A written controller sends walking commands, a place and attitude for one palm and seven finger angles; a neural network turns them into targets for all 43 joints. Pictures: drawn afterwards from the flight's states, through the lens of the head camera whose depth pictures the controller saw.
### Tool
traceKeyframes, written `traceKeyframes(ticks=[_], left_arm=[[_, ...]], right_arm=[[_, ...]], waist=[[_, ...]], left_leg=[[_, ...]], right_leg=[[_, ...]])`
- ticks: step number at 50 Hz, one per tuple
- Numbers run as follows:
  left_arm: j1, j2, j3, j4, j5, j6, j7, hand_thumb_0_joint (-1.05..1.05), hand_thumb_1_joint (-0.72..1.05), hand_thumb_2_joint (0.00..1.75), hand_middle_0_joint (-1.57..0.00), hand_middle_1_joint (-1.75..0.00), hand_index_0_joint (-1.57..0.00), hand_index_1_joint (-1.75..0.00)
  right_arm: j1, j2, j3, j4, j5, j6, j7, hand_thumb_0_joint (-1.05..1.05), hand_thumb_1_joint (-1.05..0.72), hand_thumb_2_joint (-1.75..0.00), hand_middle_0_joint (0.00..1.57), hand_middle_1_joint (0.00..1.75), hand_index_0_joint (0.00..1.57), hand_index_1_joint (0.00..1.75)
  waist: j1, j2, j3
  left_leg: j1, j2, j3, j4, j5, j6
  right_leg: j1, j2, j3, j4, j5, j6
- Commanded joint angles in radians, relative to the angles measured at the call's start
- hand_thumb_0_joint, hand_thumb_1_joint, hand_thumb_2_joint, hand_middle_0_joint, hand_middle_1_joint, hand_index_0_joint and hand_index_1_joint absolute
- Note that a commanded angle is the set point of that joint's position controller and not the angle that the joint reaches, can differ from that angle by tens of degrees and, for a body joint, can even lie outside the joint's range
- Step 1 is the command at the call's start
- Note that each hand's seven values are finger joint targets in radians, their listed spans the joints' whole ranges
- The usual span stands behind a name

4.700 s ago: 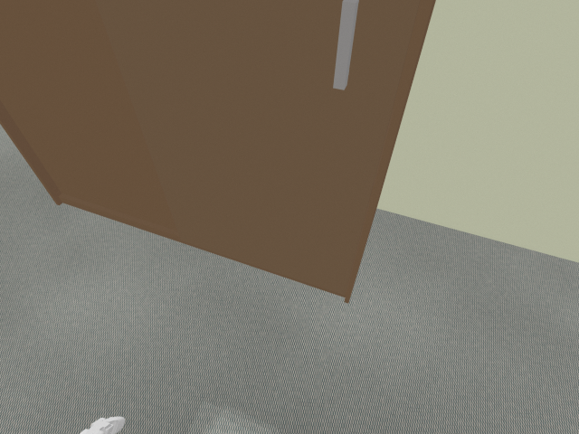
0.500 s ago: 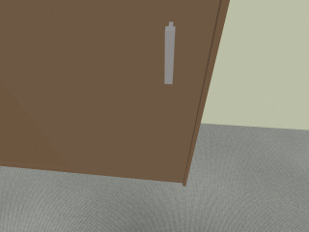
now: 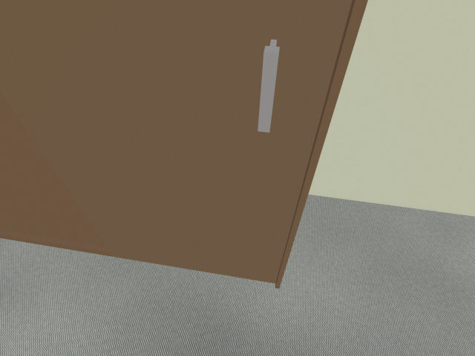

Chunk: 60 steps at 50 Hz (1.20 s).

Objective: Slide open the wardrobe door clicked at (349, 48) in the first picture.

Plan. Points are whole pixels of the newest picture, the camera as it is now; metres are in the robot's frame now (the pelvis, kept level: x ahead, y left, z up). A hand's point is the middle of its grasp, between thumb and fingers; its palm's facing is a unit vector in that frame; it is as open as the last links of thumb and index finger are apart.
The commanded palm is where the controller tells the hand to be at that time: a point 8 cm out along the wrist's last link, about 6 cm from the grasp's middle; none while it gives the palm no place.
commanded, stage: come to a stop and stand still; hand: right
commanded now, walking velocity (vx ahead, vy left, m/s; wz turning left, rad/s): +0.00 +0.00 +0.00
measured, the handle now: (268, 87) +0.52 -0.02 +0.20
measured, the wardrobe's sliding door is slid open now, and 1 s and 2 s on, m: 0.00 0.00 0.00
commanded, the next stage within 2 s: look again from close up in 0.68 s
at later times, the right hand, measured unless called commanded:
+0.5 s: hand out of the picture +0.01 -0.24 -0.16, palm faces +0.02 +0.95 -0.33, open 7.3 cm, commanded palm none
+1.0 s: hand out of the picture +0.00 -0.23 -0.17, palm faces -0.02 +0.96 -0.28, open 7.3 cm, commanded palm none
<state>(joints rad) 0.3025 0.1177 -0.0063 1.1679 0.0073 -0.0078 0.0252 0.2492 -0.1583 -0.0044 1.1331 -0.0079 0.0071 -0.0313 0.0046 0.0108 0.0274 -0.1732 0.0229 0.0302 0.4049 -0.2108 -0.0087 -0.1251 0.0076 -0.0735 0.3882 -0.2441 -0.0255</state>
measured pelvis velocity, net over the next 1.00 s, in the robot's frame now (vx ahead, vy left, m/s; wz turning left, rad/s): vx -0.04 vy -0.01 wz -0.02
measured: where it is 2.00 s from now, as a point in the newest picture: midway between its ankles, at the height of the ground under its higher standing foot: outside the picture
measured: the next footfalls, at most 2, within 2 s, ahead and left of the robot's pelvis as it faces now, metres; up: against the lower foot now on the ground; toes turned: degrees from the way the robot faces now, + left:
none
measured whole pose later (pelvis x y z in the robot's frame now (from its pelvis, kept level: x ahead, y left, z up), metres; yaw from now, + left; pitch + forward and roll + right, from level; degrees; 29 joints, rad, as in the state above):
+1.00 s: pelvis -0.04 -0.01 +0.00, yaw -1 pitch -2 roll +0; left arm 0.23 0.29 0.00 1.11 0.01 0.00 -0.02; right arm 0.22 -0.29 0.02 1.07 -0.02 -0.01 -0.01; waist 0.01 0.01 0.03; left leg -0.20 0.04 0.04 0.40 -0.15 -0.02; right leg -0.17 0.02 -0.06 0.41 -0.19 -0.04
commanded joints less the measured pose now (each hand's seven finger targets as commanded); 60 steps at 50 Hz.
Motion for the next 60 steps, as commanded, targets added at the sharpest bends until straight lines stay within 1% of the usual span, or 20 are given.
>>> traceKeyframes(ticks=[1,2,3,5,7,9,10,12,13,15,18,19,24,29,32,40,47,51,56,60], left_arm=[[0.024,0.209,0.047,-0.172,0.016,-0.053,0.006,0.00,0.90,0.90,-0.20,-0.30,-0.20,-0.30],[0.030,0.207,0.050,-0.176,0.014,-0.057,0.013,0.00,0.90,0.90,-0.20,-0.30,-0.20,-0.30],[0.038,0.199,0.053,-0.183,0.012,-0.054,0.017,0.00,0.90,0.90,-0.20,-0.30,-0.20,-0.30],[0.034,0.214,0.057,-0.202,0.012,-0.043,0.017,0.00,0.90,0.90,-0.20,-0.30,-0.20,-0.30],[0.011,0.237,0.066,-0.220,0.008,-0.034,0.016,0.00,0.90,0.90,-0.20,-0.30,-0.20,-0.30],[-0.012,0.259,0.071,-0.232,0.008,-0.033,0.013,0.00,0.90,0.90,-0.20,-0.30,-0.20,-0.30],[-0.025,0.257,0.068,-0.236,0.009,-0.030,0.008,0.00,0.90,0.90,-0.20,-0.30,-0.20,-0.30],[-0.047,0.284,0.069,-0.246,0.008,-0.030,0.004,0.00,0.90,0.90,-0.20,-0.30,-0.20,-0.30],[-0.064,0.297,0.069,-0.248,0.009,-0.030,0.001,0.00,0.90,0.90,-0.20,-0.30,-0.20,-0.30],[-0.086,0.310,0.068,-0.253,0.010,-0.028,-0.005,0.00,0.90,0.90,-0.20,-0.30,-0.20,-0.30],[-0.112,0.340,0.067,-0.258,0.011,-0.025,-0.011,0.00,0.90,0.90,-0.20,-0.30,-0.20,-0.30],[-0.119,0.350,0.067,-0.258,0.011,-0.024,-0.013,0.00,0.90,0.90,-0.20,-0.30,-0.20,-0.30],[-0.130,0.375,0.066,-0.251,0.012,-0.018,-0.023,0.00,0.90,0.90,-0.20,-0.30,-0.20,-0.30],[-0.129,0.385,0.062,-0.230,0.011,-0.017,-0.027,0.00,0.90,0.90,-0.20,-0.30,-0.20,-0.30],[-0.117,0.384,0.060,-0.213,0.009,-0.017,-0.028,0.00,0.90,0.90,-0.20,-0.30,-0.20,-0.30],[-0.109,0.375,0.051,-0.159,0.003,-0.023,-0.027,0.00,0.90,0.90,-0.20,-0.30,-0.20,-0.30],[-0.115,0.364,0.050,-0.129,0.001,-0.025,-0.024,0.00,0.90,0.90,-0.20,-0.30,-0.20,-0.30],[-0.124,0.359,0.048,-0.124,0.000,-0.026,-0.022,0.00,0.90,0.90,-0.20,-0.30,-0.20,-0.30],[-0.141,0.360,0.049,-0.121,0.001,-0.025,-0.022,0.00,0.90,0.90,-0.20,-0.30,-0.20,-0.30],[-0.160,0.360,0.050,-0.125,0.001,-0.024,-0.023,0.00,0.90,0.90,-0.20,-0.30,-0.20,-0.30]], right_arm=[[0.088,-0.188,-0.032,-0.111,-0.011,-0.050,-0.014,0.00,-0.90,-0.90,0.20,0.30,0.20,0.30],[0.075,-0.182,-0.025,-0.121,-0.009,-0.051,-0.012,0.00,-0.90,-0.90,0.20,0.30,0.20,0.30],[0.084,-0.164,-0.026,-0.133,-0.010,-0.050,-0.011,0.00,-0.90,-0.90,0.20,0.30,0.20,0.30],[0.079,-0.168,-0.024,-0.154,-0.011,-0.042,-0.009,0.00,-0.90,-0.90,0.20,0.30,0.20,0.30],[0.061,-0.191,-0.033,-0.174,-0.012,-0.036,-0.009,0.00,-0.90,-0.90,0.20,0.30,0.20,0.30],[0.051,-0.207,-0.037,-0.191,-0.014,-0.033,-0.007,0.00,-0.90,-0.90,0.20,0.30,0.20,0.30],[0.052,-0.209,-0.034,-0.196,-0.013,-0.035,-0.006,0.00,-0.90,-0.90,0.20,0.30,0.20,0.30],[0.030,-0.238,-0.037,-0.204,-0.013,-0.037,-0.004,0.00,-0.90,-0.90,0.20,0.30,0.20,0.30],[0.018,-0.246,-0.037,-0.205,-0.013,-0.036,-0.002,0.00,-0.90,-0.90,0.20,0.30,0.20,0.30],[0.005,-0.261,-0.035,-0.208,-0.014,-0.038,0.001,0.00,-0.90,-0.90,0.20,0.30,0.20,0.30],[-0.016,-0.292,-0.036,-0.212,-0.014,-0.039,0.006,0.00,-0.90,-0.90,0.20,0.30,0.20,0.30],[-0.023,-0.299,-0.035,-0.212,-0.015,-0.038,0.008,0.00,-0.90,-0.90,0.20,0.30,0.20,0.30],[-0.037,-0.332,-0.036,-0.211,-0.017,-0.036,0.014,0.00,-0.90,-0.90,0.20,0.30,0.20,0.30],[-0.039,-0.349,-0.034,-0.196,-0.015,-0.038,0.018,0.00,-0.90,-0.90,0.20,0.30,0.20,0.30],[-0.042,-0.353,-0.032,-0.185,-0.014,-0.040,0.016,0.00,-0.90,-0.90,0.20,0.30,0.20,0.30],[-0.034,-0.339,-0.022,-0.146,-0.009,-0.043,0.010,0.00,-0.90,-0.90,0.20,0.30,0.20,0.30],[-0.039,-0.318,-0.018,-0.126,-0.009,-0.041,0.005,0.00,-0.90,-0.90,0.20,0.30,0.20,0.30],[-0.046,-0.314,-0.017,-0.121,-0.011,-0.041,0.003,0.00,-0.90,-0.90,0.20,0.30,0.20,0.30],[-0.061,-0.312,-0.018,-0.122,-0.011,-0.042,0.002,0.00,-0.90,-0.90,0.20,0.30,0.20,0.30],[-0.069,-0.314,-0.019,-0.122,-0.013,-0.040,0.002,0.00,-0.90,-0.90,0.20,0.30,0.20,0.30]], waist=[[-0.005,-0.040,-0.072],[0.002,-0.071,-0.158],[0.002,-0.067,-0.173],[0.002,-0.014,-0.099],[0.005,-0.010,0.002],[0.002,-0.030,0.035],[-0.004,-0.016,0.037],[0.002,-0.019,0.047],[0.001,-0.028,0.057],[-0.004,-0.015,0.067],[0.000,-0.003,0.060],[0.001,-0.013,0.067],[0.002,-0.006,0.049],[0.000,-0.002,0.030],[0.004,0.018,0.025],[-0.004,-0.011,0.006],[-0.004,-0.020,-0.002],[-0.003,-0.017,-0.016],[-0.001,-0.018,-0.023],[-0.002,-0.017,-0.012]], left_leg=[[0.045,0.093,-0.069,0.068,0.170,0.047],[0.054,0.094,-0.063,0.083,0.202,0.061],[0.041,0.088,-0.061,0.084,0.205,0.064],[0.010,0.081,-0.061,0.081,0.194,0.066],[-0.040,0.080,-0.070,0.068,0.138,0.066],[-0.054,0.074,-0.070,0.061,0.107,0.062],[-0.045,0.072,-0.079,0.043,0.085,0.060],[-0.059,0.077,-0.089,0.029,0.051,0.058],[-0.065,0.075,-0.092,0.019,0.025,0.055],[-0.064,0.078,-0.094,-0.003,-0.010,0.052],[-0.075,0.086,-0.108,-0.035,-0.070,0.049],[-0.085,0.086,-0.112,-0.045,-0.096,0.048],[-0.091,0.092,-0.122,-0.081,-0.189,0.041],[-0.084,0.103,-0.128,-0.100,-0.213,0.040],[-0.080,0.111,-0.137,-0.113,-0.207,0.042],[-0.016,0.111,-0.112,-0.094,-0.072,0.038],[0.015,0.109,-0.094,-0.081,0.003,0.033],[0.033,0.112,-0.086,-0.074,0.061,0.031],[0.035,0.114,-0.087,-0.082,0.085,0.031],[0.035,0.111,-0.085,-0.089,0.085,0.028]], right_leg=[[-0.085,-0.093,0.136,0.022,0.247,0.002],[-0.038,-0.100,0.142,0.052,0.306,-0.010],[-0.027,-0.106,0.140,0.067,0.323,-0.014],[-0.075,-0.108,0.135,0.079,0.295,-0.023],[-0.131,-0.105,0.134,0.054,0.192,-0.026],[-0.149,-0.114,0.139,0.028,0.157,-0.030],[-0.160,-0.113,0.140,0.026,0.124,-0.032],[-0.160,-0.112,0.141,0.001,0.068,-0.030],[-0.166,-0.114,0.148,-0.016,0.031,-0.029],[-0.176,-0.117,0.153,-0.041,-0.028,-0.030],[-0.166,-0.115,0.155,-0.065,-0.096,-0.026],[-0.168,-0.114,0.158,-0.077,-0.125,-0.024],[-0.176,-0.112,0.166,-0.098,-0.207,-0.020],[-0.175,-0.109,0.164,-0.093,-0.203,-0.016],[-0.168,-0.105,0.158,-0.079,-0.163,-0.014],[-0.153,-0.121,0.167,-0.096,-0.064,-0.011],[-0.133,-0.129,0.164,-0.110,-0.015,-0.008],[-0.111,-0.133,0.159,-0.106,0.048,-0.008],[-0.082,-0.133,0.156,-0.104,0.086,-0.007],[-0.078,-0.133,0.159,-0.118,0.076,-0.004]])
